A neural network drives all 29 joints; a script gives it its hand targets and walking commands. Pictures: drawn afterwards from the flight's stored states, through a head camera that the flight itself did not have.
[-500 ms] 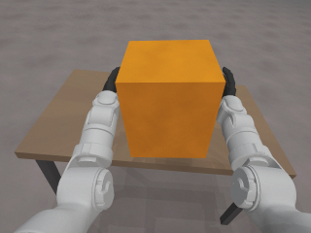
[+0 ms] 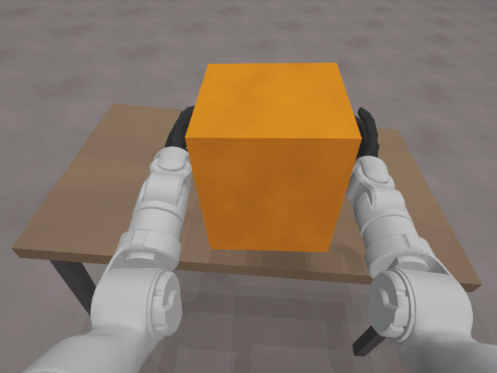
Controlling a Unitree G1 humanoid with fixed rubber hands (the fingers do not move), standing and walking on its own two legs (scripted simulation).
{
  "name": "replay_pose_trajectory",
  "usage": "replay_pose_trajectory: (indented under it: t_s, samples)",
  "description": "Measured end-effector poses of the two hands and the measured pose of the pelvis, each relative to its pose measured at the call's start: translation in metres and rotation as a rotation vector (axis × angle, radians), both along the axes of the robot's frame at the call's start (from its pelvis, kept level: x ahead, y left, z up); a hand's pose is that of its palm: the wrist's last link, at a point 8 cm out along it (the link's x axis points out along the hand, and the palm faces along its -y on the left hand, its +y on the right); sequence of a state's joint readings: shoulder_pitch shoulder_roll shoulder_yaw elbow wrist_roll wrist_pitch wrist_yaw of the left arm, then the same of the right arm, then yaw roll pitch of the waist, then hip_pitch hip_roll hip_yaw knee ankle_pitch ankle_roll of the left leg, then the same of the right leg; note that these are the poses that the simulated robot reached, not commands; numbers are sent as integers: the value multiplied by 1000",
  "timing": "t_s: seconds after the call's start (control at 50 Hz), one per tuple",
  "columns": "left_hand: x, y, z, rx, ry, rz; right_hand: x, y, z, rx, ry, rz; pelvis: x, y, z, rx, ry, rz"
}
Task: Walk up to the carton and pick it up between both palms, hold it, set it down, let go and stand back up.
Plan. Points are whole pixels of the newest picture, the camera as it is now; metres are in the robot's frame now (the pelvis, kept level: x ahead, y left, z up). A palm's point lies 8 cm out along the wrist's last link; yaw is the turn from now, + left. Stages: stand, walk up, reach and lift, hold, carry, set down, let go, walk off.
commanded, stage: set down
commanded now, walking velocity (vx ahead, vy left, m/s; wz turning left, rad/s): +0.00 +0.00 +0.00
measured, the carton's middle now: (269, 161) +0.43 +0.01 +0.14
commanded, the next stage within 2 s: none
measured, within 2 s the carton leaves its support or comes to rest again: neither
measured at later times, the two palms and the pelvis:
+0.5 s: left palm (180, 166) +0.41 +0.17 +0.12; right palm (358, 168) +0.41 -0.13 +0.15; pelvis +0.00 +0.00 +0.00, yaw +0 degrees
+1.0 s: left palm (185, 165) +0.44 +0.16 +0.10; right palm (351, 169) +0.44 -0.13 +0.13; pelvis +0.02 +0.00 +0.00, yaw +0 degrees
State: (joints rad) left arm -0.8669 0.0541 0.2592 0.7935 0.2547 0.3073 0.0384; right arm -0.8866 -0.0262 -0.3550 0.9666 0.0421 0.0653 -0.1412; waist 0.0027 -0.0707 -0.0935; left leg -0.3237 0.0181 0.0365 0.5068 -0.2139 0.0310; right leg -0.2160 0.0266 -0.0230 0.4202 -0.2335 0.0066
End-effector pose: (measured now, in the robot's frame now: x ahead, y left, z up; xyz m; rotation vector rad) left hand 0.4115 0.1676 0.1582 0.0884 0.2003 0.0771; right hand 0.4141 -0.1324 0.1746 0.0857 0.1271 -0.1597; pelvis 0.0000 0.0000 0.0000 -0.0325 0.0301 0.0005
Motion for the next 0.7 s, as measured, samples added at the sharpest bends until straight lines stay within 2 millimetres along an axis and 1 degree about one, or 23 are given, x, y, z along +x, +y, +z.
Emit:
replay_pose_trajectory:
  t_s: [0.08, 0.2, 0.4, 0.54, 0.7]
  samples:
    - [1, -1, -4, -1, 4, -4, 0, -1, -2, -3, 4, -2, 0, 0, 0, 0, 1, 0]
    - [-1, 0, -14, -22, 18, -8, -2, 0, -6, -39, 14, -1, -1, 0, 0, 0, -2, 0]
    - [-2, -1, -29, -45, 31, -11, -4, 0, -17, -36, 23, -9, -1, 0, 0, 0, -1, 0]
    - [2, -1, -36, -59, 37, -9, -1, 0, -22, -36, 27, -8, 3, 0, 0, 1, 4, 0]
    - [11, -1, -46, -74, 51, -7, 8, 0, -32, -44, 42, -8, 9, 0, 0, 2, 13, 0]
